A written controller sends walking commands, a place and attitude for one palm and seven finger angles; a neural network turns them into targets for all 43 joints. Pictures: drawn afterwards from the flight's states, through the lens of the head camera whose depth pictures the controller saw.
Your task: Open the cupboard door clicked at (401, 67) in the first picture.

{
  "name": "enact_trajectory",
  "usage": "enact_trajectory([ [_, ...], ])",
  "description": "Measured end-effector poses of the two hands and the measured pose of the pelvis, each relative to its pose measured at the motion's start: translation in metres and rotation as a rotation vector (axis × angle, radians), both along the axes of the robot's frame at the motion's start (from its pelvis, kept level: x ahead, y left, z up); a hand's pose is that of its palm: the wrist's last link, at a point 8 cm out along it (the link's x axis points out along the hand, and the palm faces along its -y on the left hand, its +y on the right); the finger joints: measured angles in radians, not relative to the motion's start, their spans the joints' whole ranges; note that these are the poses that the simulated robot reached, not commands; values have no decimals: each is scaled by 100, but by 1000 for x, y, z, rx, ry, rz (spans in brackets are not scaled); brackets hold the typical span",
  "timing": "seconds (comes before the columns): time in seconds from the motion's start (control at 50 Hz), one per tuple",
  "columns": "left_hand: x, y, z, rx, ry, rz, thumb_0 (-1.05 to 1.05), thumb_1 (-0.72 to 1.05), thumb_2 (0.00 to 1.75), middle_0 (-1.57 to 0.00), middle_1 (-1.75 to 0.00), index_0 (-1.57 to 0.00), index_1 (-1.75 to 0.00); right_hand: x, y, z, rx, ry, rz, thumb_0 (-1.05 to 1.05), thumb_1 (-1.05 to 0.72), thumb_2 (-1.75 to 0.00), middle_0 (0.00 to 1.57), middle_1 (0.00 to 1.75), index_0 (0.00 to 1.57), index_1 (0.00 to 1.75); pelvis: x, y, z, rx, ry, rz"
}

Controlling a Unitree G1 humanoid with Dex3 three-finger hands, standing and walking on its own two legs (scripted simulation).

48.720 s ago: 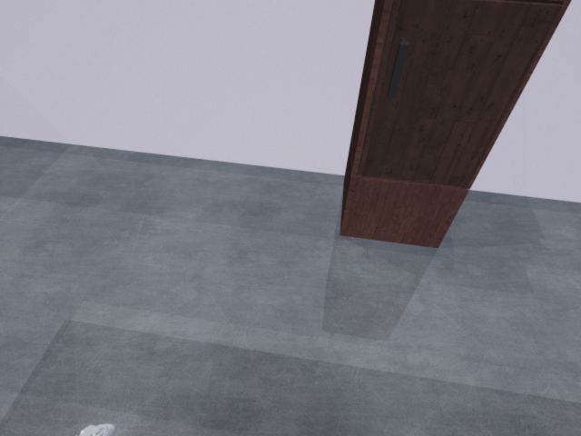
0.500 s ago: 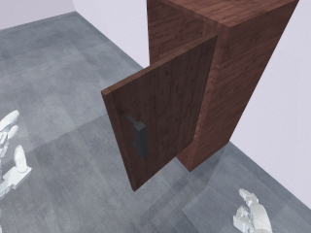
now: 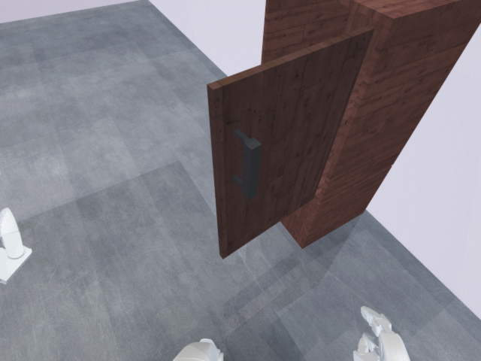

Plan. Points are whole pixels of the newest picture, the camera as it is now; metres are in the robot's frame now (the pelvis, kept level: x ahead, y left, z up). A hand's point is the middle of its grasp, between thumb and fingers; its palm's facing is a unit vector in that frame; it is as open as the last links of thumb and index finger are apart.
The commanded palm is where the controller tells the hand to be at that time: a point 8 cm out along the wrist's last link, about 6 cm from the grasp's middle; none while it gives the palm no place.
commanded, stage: step back with the hand held close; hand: left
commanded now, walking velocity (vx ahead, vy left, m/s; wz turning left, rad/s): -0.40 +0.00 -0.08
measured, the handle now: (244, 165) +0.46 +0.04 +0.06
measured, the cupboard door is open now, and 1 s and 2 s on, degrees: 96 96 96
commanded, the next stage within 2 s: stop stepping back and stand still in 0.24 s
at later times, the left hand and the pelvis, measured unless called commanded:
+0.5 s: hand (23, 315) +0.13 +0.22 +0.18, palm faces +0.29 -0.83 -0.48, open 7.4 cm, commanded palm +0.08 +0.27 +0.19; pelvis -0.10 -0.01 +0.00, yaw -7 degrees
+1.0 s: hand out of the picture +0.07 +0.24 +0.18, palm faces +0.38 -0.81 -0.44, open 7.5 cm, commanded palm +0.01 +0.28 +0.19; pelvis -0.16 -0.01 +0.01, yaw -6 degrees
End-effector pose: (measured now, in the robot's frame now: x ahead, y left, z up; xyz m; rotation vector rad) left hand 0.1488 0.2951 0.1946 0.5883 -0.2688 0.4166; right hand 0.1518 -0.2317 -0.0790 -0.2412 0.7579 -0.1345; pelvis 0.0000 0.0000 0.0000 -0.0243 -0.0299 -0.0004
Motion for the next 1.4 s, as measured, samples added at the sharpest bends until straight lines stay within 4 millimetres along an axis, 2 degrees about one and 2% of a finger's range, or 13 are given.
enact_trajectory([
  [0.2, -22, 21, 5, 6, -58, -15, 1, 88, 90, -22, -30, -21, -30, -34, 11, 11, -9, -41, -22, 2, -90, -90, 20, 30, 20, 30, -42, 9, 2, -42, 7, -4],
  [0.36, -50, -16, 4, -31, -48, -120, 2, 89, 90, -21, -30, -20, -30, -66, 7, 14, 31, -89, 2, 1, -90, -90, 21, 30, 20, 30, -84, -5, 0, 5, 86, -95],
  [0.44, -54, -32, 5, -19, -25, -196, 2, 89, 90, -21, -30, -21, -30, -98, -6, 9, 25, -34, -53, 1, -90, -90, 21, 30, 20, 30, -100, -6, 4, 4, 65, -120],
  [0.5, -56, -31, 8, 3, -15, -218, 1, 88, 90, -22, -30, -21, -30, -125, -18, 12, -1, -29, -123, 1, -90, -90, 21, 30, 20, 30, -102, -5, 4, 8, 58, -128],
  [0.6, -65, -27, 4, -5, 21, -200, 1, 88, 90, -22, -30, -21, -30, -169, -35, 18, -28, -44, -197, 2, -90, -90, 20, 30, 20, 30, -123, -7, 7, 35, 26, -138],
  [0.72, -104, -38, 2, -3, 88, -178, 2, 89, 90, -22, -30, -21, -30, -214, -47, 13, -18, 0, -214, 1, -90, -90, 20, 30, 20, 30, -149, -15, 12, 26, 23, -108],
  [0.8, -126, -39, 5, -20, 57, -150, 2, 88, 90, -22, -30, -21, -30, -235, -51, 8, -30, 70, -204, 2, -90, -90, 20, 30, 20, 30, -154, -17, 16, 43, 21, -129],
  [0.92, -123, -25, 1, -55, -35, -91, 1, 88, 90, -22, -30, -21, -30, -232, -50, -2, -56, 59, -188, 2, -90, -90, 20, 30, 20, 30, -156, -10, 7, 23, 6, -85],
  [1.16, -115, -26, 0, -23, 49, -130, 2, 89, 90, -21, -30, -21, -30, -181, -10, 10, 52, -63, -115, 2, -90, -90, 20, 30, 20, 30, -154, -7, 11, 22, 16, -109],
  [1.2, -107, -24, -25, -33, 147, -141, 1, 89, 90, -21, -30, -20, -30, -175, -10, 3, 71, -52, -69, 1, -90, -90, 20, 30, 20, 30, -155, -4, 9, 21, 29, -96],
  [1.28, -102, -19, -145, -236, 614, -62, 0, 90, 90, -20, -30, -20, -30, -177, -15, -23, 77, 63, -46, 1, -90, -90, 20, 30, 20, 30, -161, 3, 4, 24, 35, -76],
  [1.34, -139, -36, -235, -389, 973, -10, 1, 90, 90, -20, -30, -19, -30, -196, -19, -31, 66, 156, -69, 1, -90, -90, 20, 30, 20, 30, -164, 4, 3, 30, 23, -71],
  [1.4, -197, -66, -297, -517, 1269, 13, 1, 91, 90, -20, -30, -19, -30, -226, -22, -33, 44, 266, -103, 1, -90, -90, 20, 30, 20, 30, -166, 2, 5, 31, 8, -71],
])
